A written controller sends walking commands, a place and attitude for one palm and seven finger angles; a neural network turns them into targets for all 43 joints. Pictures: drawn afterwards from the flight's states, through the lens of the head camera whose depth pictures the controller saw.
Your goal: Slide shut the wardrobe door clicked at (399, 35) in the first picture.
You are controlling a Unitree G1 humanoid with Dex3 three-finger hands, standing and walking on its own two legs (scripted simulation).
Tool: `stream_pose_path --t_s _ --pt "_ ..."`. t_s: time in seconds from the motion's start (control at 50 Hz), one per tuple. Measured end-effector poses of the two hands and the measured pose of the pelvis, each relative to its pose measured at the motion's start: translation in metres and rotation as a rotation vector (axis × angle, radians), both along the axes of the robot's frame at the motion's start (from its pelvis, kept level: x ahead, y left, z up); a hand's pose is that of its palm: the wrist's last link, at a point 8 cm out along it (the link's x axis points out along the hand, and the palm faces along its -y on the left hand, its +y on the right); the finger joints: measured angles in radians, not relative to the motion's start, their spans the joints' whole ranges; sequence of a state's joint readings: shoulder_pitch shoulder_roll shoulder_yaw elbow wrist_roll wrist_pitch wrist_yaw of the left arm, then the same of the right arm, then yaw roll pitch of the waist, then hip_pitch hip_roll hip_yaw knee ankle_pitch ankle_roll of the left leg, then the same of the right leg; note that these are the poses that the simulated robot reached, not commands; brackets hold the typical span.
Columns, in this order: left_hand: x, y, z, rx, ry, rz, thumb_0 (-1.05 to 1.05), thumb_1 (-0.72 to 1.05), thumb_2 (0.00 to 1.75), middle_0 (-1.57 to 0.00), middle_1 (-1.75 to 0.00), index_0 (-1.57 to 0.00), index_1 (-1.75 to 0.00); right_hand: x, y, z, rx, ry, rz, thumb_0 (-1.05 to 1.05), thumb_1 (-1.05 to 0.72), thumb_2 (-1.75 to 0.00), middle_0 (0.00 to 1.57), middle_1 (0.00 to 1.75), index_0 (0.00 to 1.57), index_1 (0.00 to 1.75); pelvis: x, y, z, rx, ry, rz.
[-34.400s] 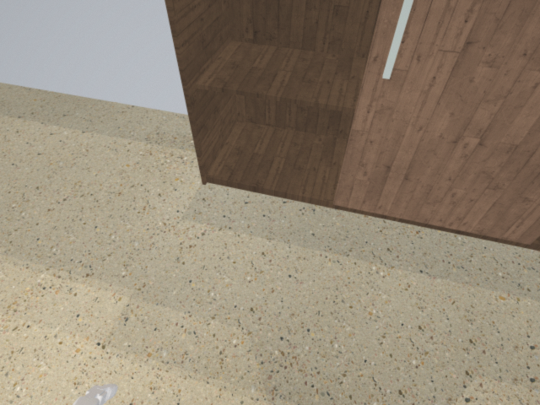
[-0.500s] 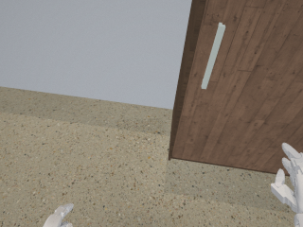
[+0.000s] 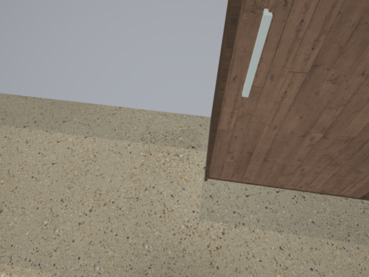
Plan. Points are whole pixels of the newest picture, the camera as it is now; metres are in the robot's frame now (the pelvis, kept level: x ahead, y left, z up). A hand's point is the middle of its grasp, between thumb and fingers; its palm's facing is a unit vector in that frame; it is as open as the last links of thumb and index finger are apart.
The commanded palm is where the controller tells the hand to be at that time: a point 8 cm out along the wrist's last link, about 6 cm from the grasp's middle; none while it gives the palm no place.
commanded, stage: let the arm hang, fingers relaxed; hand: right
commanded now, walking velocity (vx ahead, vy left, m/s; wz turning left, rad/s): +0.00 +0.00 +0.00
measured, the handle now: (254, 57) +0.72 -0.19 +0.10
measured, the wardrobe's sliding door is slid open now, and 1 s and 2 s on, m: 0.00 0.00 0.00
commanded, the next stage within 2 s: look to check the result in 0.52 s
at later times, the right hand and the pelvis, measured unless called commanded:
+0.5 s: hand out of the picture +0.12 -0.23 -0.15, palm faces -0.06 +0.94 -0.34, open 7.4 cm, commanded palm none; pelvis +0.02 +0.01 +0.01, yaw +1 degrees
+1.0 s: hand out of the picture +0.12 -0.22 -0.15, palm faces -0.07 +0.93 -0.36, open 7.4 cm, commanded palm none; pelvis +0.04 +0.03 +0.01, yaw +1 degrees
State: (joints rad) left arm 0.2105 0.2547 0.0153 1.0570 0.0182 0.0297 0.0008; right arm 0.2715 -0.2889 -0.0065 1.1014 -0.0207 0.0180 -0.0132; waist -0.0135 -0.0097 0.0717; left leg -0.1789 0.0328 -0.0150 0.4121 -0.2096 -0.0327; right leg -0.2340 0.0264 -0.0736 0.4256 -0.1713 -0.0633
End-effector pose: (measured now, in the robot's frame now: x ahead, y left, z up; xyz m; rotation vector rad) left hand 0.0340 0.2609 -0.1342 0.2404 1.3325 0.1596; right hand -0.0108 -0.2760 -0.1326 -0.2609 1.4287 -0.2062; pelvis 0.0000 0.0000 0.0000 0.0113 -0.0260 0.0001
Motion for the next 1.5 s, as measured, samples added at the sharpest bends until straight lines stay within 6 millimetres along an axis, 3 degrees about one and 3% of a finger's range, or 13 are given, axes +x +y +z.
stream_pose_path --t_s 0.18,0.34,0.48,0.78,1.2,1.5 --pt "0.027 0.011 0.002 0.009 -0.062 0.006 0.0 0.91 0.9 -0.2 -0.3 -0.2 -0.3 0.046 -0.018 0.014 -0.055 -0.088 0.04 0.0 -0.91 -0.9 0.2 0.3 0.2 0.3 0.007 -0.002 0.003 -0.01 -0.013 0.008" --pt "0.05 0.03 0.013 0.041 -0.116 0.004 0.0 0.91 0.9 -0.2 -0.3 -0.2 -0.3 0.095 -0.01 0.019 -0.047 -0.188 0.093 0.0 -0.9 -0.9 0.21 0.3 0.2 0.3 0.013 0.003 0.005 -0.013 -0.013 0.013" --pt "0.059 0.046 0.02 0.067 -0.12 0.006 0.0 0.91 0.9 -0.2 -0.3 -0.2 -0.3 0.12 0.0 0.021 -0.035 -0.22 0.119 0.0 -0.9 -0.9 0.21 0.3 0.2 0.3 0.02 0.009 0.006 -0.013 -0.01 0.014" --pt "0.062 0.058 0.017 0.065 -0.068 0.004 0.0 0.91 0.9 -0.2 -0.3 -0.2 -0.3 0.124 0.009 0.02 -0.043 -0.169 0.119 0.0 -0.9 -0.9 0.21 0.3 0.2 0.3 0.033 0.022 0.008 -0.012 -0.001 0.017" --pt "0.086 0.068 0.018 0.061 -0.101 -0.002 0.0 0.91 0.9 -0.2 -0.3 -0.2 -0.3 0.139 0.02 0.023 -0.053 -0.187 0.113 0.0 -0.9 -0.9 0.21 0.3 0.2 0.3 0.045 0.035 0.008 -0.014 -0.006 0.021" --pt "0.077 0.076 0.018 0.069 -0.081 0.008 0.0 0.91 0.9 -0.2 -0.3 -0.2 -0.3 0.143 0.026 0.023 -0.051 -0.193 0.12 0.0 -0.9 -0.9 0.21 0.3 0.2 0.3 0.046 0.04 0.008 -0.014 -0.009 0.024"
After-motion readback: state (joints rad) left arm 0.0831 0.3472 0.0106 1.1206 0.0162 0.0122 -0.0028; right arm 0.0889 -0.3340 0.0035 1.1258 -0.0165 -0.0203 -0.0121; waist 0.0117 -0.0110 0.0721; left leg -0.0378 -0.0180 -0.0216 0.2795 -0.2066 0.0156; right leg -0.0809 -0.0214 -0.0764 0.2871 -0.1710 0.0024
